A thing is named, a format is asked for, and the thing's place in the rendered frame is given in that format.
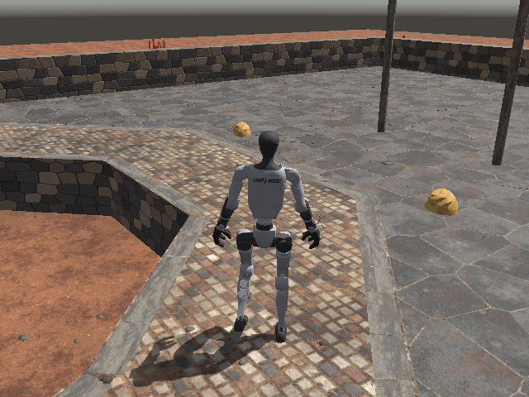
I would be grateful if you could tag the right robot hand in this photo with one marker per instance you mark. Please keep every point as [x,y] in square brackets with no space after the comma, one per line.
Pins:
[314,236]

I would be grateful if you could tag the right robot shin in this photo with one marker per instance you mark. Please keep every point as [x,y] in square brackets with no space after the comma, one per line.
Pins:
[282,304]

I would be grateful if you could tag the right robot foot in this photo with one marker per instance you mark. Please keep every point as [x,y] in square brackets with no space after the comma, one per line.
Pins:
[281,335]

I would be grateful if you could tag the right robot forearm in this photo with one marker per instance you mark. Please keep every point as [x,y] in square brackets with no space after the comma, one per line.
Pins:
[308,219]

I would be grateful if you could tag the robot left upper arm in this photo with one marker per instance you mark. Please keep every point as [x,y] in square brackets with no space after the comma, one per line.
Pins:
[241,173]

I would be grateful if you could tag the robot right upper arm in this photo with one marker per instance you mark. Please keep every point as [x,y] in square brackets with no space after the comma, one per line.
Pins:
[297,188]

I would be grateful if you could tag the left robot hand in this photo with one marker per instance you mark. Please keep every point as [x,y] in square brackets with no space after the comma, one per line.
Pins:
[217,234]

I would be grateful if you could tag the left robot forearm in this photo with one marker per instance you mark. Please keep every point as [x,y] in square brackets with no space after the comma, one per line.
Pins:
[224,217]

